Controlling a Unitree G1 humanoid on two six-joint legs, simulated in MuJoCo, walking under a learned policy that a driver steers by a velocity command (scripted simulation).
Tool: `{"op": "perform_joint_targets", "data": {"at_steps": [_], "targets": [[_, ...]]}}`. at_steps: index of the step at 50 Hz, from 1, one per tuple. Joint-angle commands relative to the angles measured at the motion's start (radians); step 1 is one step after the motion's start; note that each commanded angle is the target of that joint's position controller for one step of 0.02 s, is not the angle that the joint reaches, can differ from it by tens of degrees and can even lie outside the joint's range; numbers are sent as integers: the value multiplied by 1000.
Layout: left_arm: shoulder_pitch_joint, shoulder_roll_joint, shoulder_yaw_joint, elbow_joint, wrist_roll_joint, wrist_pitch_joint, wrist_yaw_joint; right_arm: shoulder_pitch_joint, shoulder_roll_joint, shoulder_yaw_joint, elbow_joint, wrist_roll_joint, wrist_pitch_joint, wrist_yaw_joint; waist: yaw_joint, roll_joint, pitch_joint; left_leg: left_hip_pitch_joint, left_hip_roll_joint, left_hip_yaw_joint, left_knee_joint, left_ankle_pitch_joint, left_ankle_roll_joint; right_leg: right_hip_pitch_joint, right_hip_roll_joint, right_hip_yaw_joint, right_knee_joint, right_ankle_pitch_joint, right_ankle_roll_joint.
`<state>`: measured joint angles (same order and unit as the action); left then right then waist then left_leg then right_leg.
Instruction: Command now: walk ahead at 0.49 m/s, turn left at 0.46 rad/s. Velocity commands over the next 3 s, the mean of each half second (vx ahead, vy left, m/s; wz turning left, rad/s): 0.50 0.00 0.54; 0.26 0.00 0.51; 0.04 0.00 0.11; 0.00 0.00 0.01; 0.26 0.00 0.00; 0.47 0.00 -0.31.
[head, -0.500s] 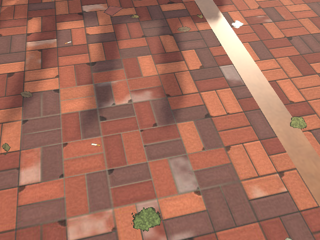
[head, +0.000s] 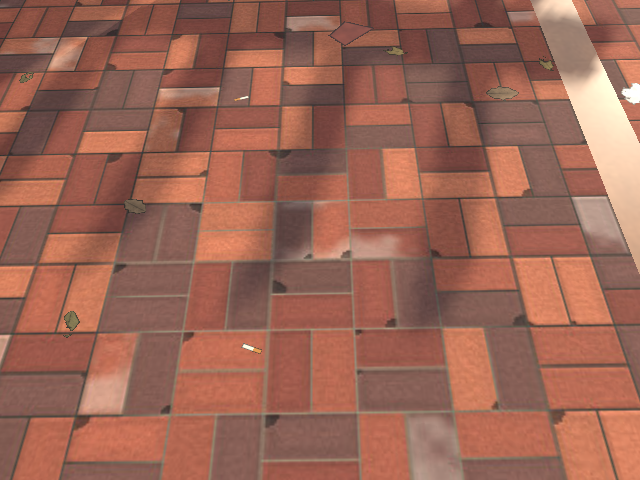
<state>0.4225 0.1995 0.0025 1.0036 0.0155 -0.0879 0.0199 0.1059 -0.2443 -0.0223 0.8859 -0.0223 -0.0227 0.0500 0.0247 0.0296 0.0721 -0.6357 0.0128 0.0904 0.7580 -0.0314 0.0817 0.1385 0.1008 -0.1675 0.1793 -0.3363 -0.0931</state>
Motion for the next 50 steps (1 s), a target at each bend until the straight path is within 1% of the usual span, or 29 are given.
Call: {"op": "perform_joint_targets", "data": {"at_steps": [1,3,4,5,6,7,8,9,10,11,13,15,20,25,27,28,29,30,31,32,33,34,35,36,37,38,42,45,50], "targets": [[19,157,22,-22,-1,-7,24,-36,-44,4,-70,-3,-11,-6,-37,-104,-1,142,-76,91,-94,-29,44,-61,-296,-5,121,1239,58],[-17,194,32,-30,4,5,40,114,-85,-11,-30,-7,-8,-13,-111,-132,-80,303,-113,82,-101,-108,92,-68,-326,-14,335,1382,64],[-49,209,38,-44,9,13,39,245,-122,-28,10,-10,-10,-17,-167,-136,-140,435,-115,40,-132,-132,130,-115,-336,-3,514,1326,61],[-107,228,46,-66,4,17,30,385,-159,-50,49,-17,-15,-25,-254,-94,-189,603,-90,-30,-253,-112,183,-231,-292,-23,805,1074,64],[-94,143,30,-99,23,10,12,381,-229,-70,52,-8,-9,-40,-192,114,-225,778,141,-328,-252,-28,251,-488,-144,-26,1145,83,59],[-47,127,31,-158,9,7,0,340,-290,-84,26,7,-3,-38,-119,175,-313,978,319,-823,-346,-13,445,-825,-16,170,1413,-245,89],[-124,162,29,-175,22,-9,-8,278,-251,-86,19,28,2,-45,-127,28,-195,864,315,-777,-475,-248,416,-938,-91,258,1327,-131,67],[-156,182,34,-186,10,-20,-16,217,-189,-72,7,25,3,-48,-86,-39,-62,700,284,-687,-536,-306,360,-918,-133,244,1226,-54,65],[-157,181,39,-177,10,-17,-16,171,-143,-62,5,17,0,-48,-29,-103,15,560,235,-600,-561,-216,303,-852,-163,227,1129,-21,73],[-146,170,36,-175,23,2,-15,158,-131,-56,-1,19,-11,-52,0,-112,24,476,190,-528,-560,-84,277,-775,-181,228,1064,-12,92],[-137,132,28,-177,37,43,-19,170,-143,-55,2,20,-37,-49,20,-82,-1,389,122,-418,-558,92,247,-676,-192,203,966,13,121],[-185,122,26,-205,34,54,-24,201,-177,-65,8,22,-46,-48,12,-47,-18,379,80,-367,-556,175,224,-675,-194,177,868,87,142],[-393,131,26,-285,25,60,-31,323,-175,-71,17,24,-34,-49,-82,22,-28,517,52,-384,-524,192,151,-787,-178,167,645,271,161],[-529,141,17,-347,15,44,-39,390,-184,-75,11,6,-27,-58,-133,49,-27,656,81,-443,-452,281,149,-811,-129,171,483,272,140],[-508,159,18,-355,11,33,-39,364,-199,-79,-4,2,-28,-67,-108,64,-31,657,98,-473,-414,311,127,-719,-112,188,397,247,119],[-447,176,24,-342,8,28,-36,323,-210,-82,-19,2,-30,-69,-70,72,-43,619,96,-475,-382,352,104,-609,-96,190,351,215,103],[-344,205,35,-310,8,20,-25,291,-220,-84,-29,2,-34,-67,-25,68,-78,589,69,-467,-286,476,74,-468,-64,183,319,188,85],[-209,231,46,-278,14,4,-13,264,-221,-84,-33,17,-42,-58,48,24,-144,544,6,-420,-104,511,40,-283,-86,191,236,284,60],[-56,293,61,-267,38,-9,5,266,-156,-67,-64,40,-53,-52,97,-47,-284,405,-50,-369,150,254,10,-29,-288,358,239,278,17],[-55,383,84,-281,49,7,7,414,-56,-48,-89,75,-43,-63,24,-308,-435,129,-214,-224,443,-564,-26,204,-606,760,233,573,-125],[-96,308,80,-288,20,26,1,427,-166,-63,-60,25,-24,-78,-7,-179,-397,82,-118,-217,546,-548,-18,100,-580,801,244,620,-147],[-155,213,55,-300,11,27,0,358,-178,-72,-55,13,-13,-75,-14,-89,-256,79,-87,-206,548,-474,-28,-35,-526,622,235,691,-129],[-190,162,40,-298,12,27,-3,310,-160,-71,-64,9,-6,-68,-21,-54,-178,79,-55,-186,513,-428,-42,-125,-468,478,213,774,-102],[-194,145,33,-293,11,25,-1,281,-147,-72,-73,2,5,-58,-24,-100,-146,81,-31,-180,481,-401,-52,-173,-422,387,189,796,-78],[-196,148,33,-284,8,25,1,281,-132,-70,-78,-4,21,-45,-36,-152,-124,99,-26,-167,467,-389,-66,-225,-390,324,165,808,-73],[-188,158,36,-277,5,21,-1,282,-121,-69,-83,-4,33,-36,-43,-170,-124,117,-33,-156,461,-372,-73,-252,-380,285,154,849,-75],[-185,179,46,-262,8,17,-3,213,-92,-58,-131,-4,52,-18,-56,-162,-128,99,-31,-142,351,-305,-85,-284,-387,195,123,869,-108],[-195,185,48,-252,6,26,-6,156,-68,-39,-157,-6,55,-8,-54,-176,-131,179,-19,-116,162,-212,-80,-326,-359,119,121,813,-96],[-151,227,65,-225,2,49,-19,79,-82,-27,-182,-5,50,-14,-17,-187,-127,316,-35,-73,-90,-222,-60,-320,-368,126,179,652,-79]]}}
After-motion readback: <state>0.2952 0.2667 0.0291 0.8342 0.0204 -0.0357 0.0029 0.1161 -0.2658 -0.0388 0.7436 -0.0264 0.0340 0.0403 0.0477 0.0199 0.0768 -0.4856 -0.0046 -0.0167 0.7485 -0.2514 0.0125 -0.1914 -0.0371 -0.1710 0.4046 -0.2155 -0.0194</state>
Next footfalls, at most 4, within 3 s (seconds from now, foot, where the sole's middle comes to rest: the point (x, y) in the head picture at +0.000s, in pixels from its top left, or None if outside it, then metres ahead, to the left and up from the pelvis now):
0.10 left None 0.21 0.04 -0.77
0.62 right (379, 428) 0.55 -0.06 -0.77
1.06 left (270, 456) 0.49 0.17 -0.77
1.38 right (373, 428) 0.56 -0.04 -0.77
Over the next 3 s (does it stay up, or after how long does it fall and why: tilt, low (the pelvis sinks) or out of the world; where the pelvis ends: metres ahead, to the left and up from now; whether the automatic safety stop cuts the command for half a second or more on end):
stays up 0.81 0.25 0.01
